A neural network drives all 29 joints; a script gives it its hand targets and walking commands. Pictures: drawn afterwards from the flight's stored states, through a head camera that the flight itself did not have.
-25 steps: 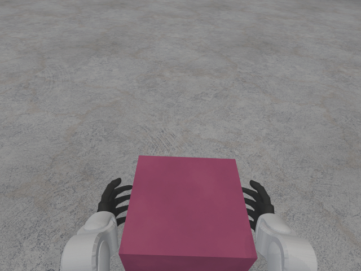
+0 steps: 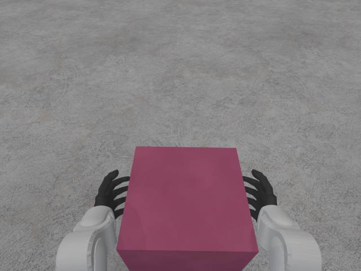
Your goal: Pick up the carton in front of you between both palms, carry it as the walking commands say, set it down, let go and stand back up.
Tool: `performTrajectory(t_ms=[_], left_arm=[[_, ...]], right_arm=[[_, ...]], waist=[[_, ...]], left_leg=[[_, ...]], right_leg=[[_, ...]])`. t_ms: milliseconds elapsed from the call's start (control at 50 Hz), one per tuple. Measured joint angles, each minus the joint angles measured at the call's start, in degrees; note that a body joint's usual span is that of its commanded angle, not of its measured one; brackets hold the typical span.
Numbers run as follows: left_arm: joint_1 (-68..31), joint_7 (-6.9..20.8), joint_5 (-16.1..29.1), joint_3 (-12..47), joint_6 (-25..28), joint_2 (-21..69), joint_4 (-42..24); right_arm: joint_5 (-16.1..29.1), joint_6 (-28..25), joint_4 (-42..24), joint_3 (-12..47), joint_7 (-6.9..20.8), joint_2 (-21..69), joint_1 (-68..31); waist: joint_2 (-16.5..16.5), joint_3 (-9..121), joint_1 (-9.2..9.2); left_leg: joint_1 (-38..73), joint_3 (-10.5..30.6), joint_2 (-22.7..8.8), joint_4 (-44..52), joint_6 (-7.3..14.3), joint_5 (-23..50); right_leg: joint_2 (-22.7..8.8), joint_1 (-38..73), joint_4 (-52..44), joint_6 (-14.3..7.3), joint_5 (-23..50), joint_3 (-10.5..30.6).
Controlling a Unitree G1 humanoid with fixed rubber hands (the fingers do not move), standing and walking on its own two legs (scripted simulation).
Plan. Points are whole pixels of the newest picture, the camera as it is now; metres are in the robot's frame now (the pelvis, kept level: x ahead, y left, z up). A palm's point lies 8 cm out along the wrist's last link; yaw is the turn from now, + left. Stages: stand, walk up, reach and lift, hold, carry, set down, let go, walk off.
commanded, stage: carry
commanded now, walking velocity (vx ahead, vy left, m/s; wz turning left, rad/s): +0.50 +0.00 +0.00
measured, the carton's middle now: (184, 218) +0.25 +0.01 +0.00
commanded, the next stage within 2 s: none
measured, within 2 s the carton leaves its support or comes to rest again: neither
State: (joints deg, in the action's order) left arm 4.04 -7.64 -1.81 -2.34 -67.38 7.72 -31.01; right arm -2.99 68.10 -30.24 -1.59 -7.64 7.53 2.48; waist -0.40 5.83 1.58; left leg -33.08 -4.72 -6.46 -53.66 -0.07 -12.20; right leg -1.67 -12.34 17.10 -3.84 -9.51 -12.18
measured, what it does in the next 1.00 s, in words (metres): walks ahead: left foot, then right foot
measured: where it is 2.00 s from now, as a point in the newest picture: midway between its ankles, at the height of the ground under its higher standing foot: (181, 256)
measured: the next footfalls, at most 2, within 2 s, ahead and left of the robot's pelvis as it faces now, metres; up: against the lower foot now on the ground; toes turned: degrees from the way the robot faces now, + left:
left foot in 0.26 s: +0.37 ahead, +0.13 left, +0.00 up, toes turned +4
right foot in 0.64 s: +0.47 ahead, -0.09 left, +0.00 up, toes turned +15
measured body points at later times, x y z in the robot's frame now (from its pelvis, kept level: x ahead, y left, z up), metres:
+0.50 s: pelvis +0.30 +0.06 +0.00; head +0.33 +0.07 +0.45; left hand +0.55 +0.19 +0.05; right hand +0.53 -0.12 +0.06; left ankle +0.33 +0.13 -0.75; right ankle +0.30 -0.08 -0.71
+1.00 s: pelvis +0.43 +0.02 -0.02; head +0.41 +0.01 +0.43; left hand +0.69 +0.17 +0.03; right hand +0.69 -0.14 +0.03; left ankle +0.33 +0.13 -0.75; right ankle +0.44 -0.07 -0.75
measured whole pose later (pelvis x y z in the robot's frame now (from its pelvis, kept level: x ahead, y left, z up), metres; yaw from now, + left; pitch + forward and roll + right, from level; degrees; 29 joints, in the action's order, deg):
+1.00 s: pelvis +0.43 +0.02 -0.02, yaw +0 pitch +4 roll -1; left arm -3.7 -4.2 -7.8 -4.0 -60.3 7.3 -12.5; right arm -8.7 61.1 -12.3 -4.3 -4.5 7.3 -4.7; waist -1.5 6.6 0.3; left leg -8.7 -8.8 -4.6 -29.3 -1.6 -24.0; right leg -2.5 -20.0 31.8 -2.6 -15.5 -12.3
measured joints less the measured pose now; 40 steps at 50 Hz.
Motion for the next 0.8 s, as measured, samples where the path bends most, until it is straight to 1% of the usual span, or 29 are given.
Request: performTrajectory(t_ms=[60, 120, 200, 240, 260, 280, 300, 320, 340, 360, 380, 400, 420, 460, 500, 580, 640, 660, 700, 760, 800], left_arm=[[-0.04, 0.06, 0.18, 0.25, 0.08, -0.01, -1.35], [-0.42, 0.09, 0.16, 0.62, -0.25, -0.07, -2.1], [-0.82, 0.11, -0.18, 1.04, -1.32, -0.13, -2.01], [-0.86, 0.1, -0.49, 1.1, -1.93, -0.12, -1.86], [-0.9, 0.09, -0.68, 1.04, -2.14, -0.14, -1.81], [-1.19, 0.09, -0.78, 0.51, -2.22, -0.21, -1.3], [-1.64, 0.1, -0.83, -0.18, -2.3, -0.28, -0.33], [-2.04, 0.1, -0.94, -0.71, -2.39, -0.3, 0.58], [-2.31, 0.1, -1.06, -0.95, -2.42, -0.31, 1.27], [-2.39, 0.11, -1.19, -0.9, -2.34, -0.31, 1.67], [-2.28, 0.13, -1.34, -0.63, -2.12, -0.29, 1.83], [-2.03, 0.18, -1.49, -0.2, -1.7, -0.27, 1.89], [-1.77, 0.26, -1.66, 0.21, -1.16, -0.24, 1.87], [-1.28, 0.51, -2.02, 0.91, 0.1, -0.16, 1.59], [-0.66, 0.71, -2.3, 1.41, 1.31, -0.1, 0.97], [0.39, 0.81, -2.28, 1.55, 2.14, -0.04, -1.04], [0.48, 0.82, -2.23, 1.31, 1.4, -0.03, -2.4], [0.27, 0.83, -2.26, 1.26, 1.24, -0.04, -2.26], [-0.86, 0.86, -2.45, 1.26, 1.01, -0.14, -0.45], [-3.33, 1.05, -2.35, 0.6, 0.25, -0.37, 2.89], [-4.94, 1.42, -2.63, -0.11, 0.28, -0.45, 5.26]], right_arm=[[-0.05, -0.16, -1.77, 0.13, 0.02, 0.04, 0.42], [-0.01, 0.16, -3.09, -0.07, 0.0, 0.05, 0.56], [0.22, 1.17, -3.43, -0.57, -0.1, 0.03, 0.59], [0.41, 1.6, -2.97, -0.74, -0.13, 0.0, 0.44], [0.54, 1.74, -2.52, -0.79, -0.13, -0.03, 0.1], [0.56, 1.31, -1.18, -0.55, -0.13, -0.03, -0.31], [0.5, 0.75, 0.72, -0.33, -0.13, -0.08, -0.96], [0.47, 0.41, 2.36, -0.26, -0.13, -0.13, -1.6], [0.5, 0.15, 3.4, -0.33, -0.12, -0.14, -1.89], [0.56, -0.14, 3.86, -0.47, -0.1, -0.11, -1.8], [0.59, -0.48, 3.84, -0.63, -0.02, -0.07, -1.41], [0.56, -0.9, 3.55, -0.79, 0.11, -0.01, -0.85], [0.5, -1.39, 3.15, -0.92, 0.26, 0.04, -0.28], [0.38, -2.57, 2.29, -1.02, 0.53, 0.12, 0.66], [0.28, -3.69, 1.47, -0.95, 0.8, 0.18, 1.34], [0.25, -4.58, 0.04, -0.28, 0.99, 0.22, 1.96], [0.0, -3.96, -0.85, 0.22, 1.08, 0.17, 1.75], [-0.18, -3.62, -0.75, 0.19, 1.15, 0.1, 1.35], [-0.56, -2.41, 0.23, -0.47, 1.22, -0.06, -0.06], [-1.57, -0.7, 2.16, -1.15, 1.22, -0.23, -2.19], [-2.21, -0.31, 4.2, -1.47, 1.23, -0.31, -3.9]], waist=[[0.05, 0.67, -0.27], [-0.09, 1.39, -0.76], [0.02, 2.15, -1.1], [0.6, 2.14, -0.98], [0.84, 1.92, -0.96], [2.01, 1.62, -1.3], [2.98, 1.12, -1.71], [3.11, 0.37, -2.06], [2.89, -0.55, -2.3], [2.63, -1.5, -2.44], [2.36, -2.35, -2.53], [2.09, -3.02, -2.6], [1.83, -3.59, -2.69], [1.46, -4.37, -2.84], [1.42, -4.58, -2.84], [1.78, -3.7, -2.3], [2.22, -2.07, -1.85], [1.98, -1.26, -1.69], [-0.48, 0.09, -1.6], [-2.31, 1.52, -1.76], [-2.48, 1.93, -1.78]], left_leg=[[-1.78, -0.89, -0.62, 8.94, -0.59, 4.15], [-1.86, -2.17, -0.46, 16.07, -0.53, 7.38], [0.37, -4.64, 0.71, 22.64, 0.27, 9.41], [3.16, -6.49, 1.73, 25.7, 1.02, 8.76], [5.21, -7.47, 2.41, 27.24, 1.61, 8.66], [5.78, -8.09, 3.24, 26.13, 2.95, 10.46], [5.63, -8.68, 3.69, 23.65, 4.0, 8.56], [5.92, -8.85, 3.69, 22.42, 4.65, 6.11], [6.85, -8.81, 3.62, 22.77, 4.93, 4.43], [8.16, -8.77, 3.59, 24.11, 4.92, 3.79], [9.63, -8.67, 3.48, 26.08, 3.27, 4.94], [11.21, -8.59, 3.57, 28.11, 3.03, 5.26], [12.74, -8.46, 3.67, 30.04, 3.41, 5.19], [15.44, -8.11, 3.81, 33.05, 4.07, 4.96], [17.52, -7.74, 3.89, 34.57, 3.98, 4.4], [20.83, -7.37, 4.18, 33.93, 2.89, 1.15], [22.74, -7.28, 4.79, 30.22, 1.81, -3.31], [22.95, -7.17, 4.78, 28.32, 1.4, -5.18], [23.47, -6.38, 3.38, 26.25, 0.55, -6.34], [24.61, -5.33, 2.62, 25.9, -0.17, -9.2], [24.95, -4.95, 2.45, 25.95, -0.49, -9.95]], right_leg=[[0.23, 4.68, -3.21, 0.79, -1.39, 0.46], [0.29, 9.15, -4.85, 1.9, -3.9, 0.82], [0.09, 14.97, -4.98, 4.02, -8.88, 1.23], [-0.6, 17.17, -2.63, 5.32, -12.68, 1.77], [-1.28, 17.33, 0.94, 5.93, -15.47, 1.92], [-2.96, 15.81, 7.25, 6.23, -18.34, 1.92], [-4.23, 12.12, 16.76, 6.28, -17.36, 3.04], [-3.92, 7.32, 27.21, 6.21, -17.01, 5.2], [-2.98, 2.5, 36.2, 5.91, -17.32, 6.89], [-2.16, -1.82, 42.47, 5.46, -17.21, 7.77], [-1.69, -5.46, 45.55, 5.0, -16.31, 7.96], [-1.59, -8.31, 45.54, 4.65, -15.05, 7.75], [-1.61, -10.47, 43.33, 4.45, -13.86, 7.41], [-1.61, -13.21, 35.94, 4.41, -12.18, 6.9], [-1.57, -14.4, 27.66, 4.49, -10.16, 6.55], [-1.69, -13.88, 15.89, 4.81, -2.21, 4.88], [-2.18, -9.74, 7.76, 5.05, 7.09, 2.96], [-2.25, -8.38, 7.09, 3.99, 6.02, 2.61], [-1.26, -7.51, 8.89, 2.22, 1.54, 1.73], [-0.79, -6.73, 10.47, 1.67, -1.04, 0.78], [-0.7, -6.49, 11.03, 1.69, -2.43, 0.52]])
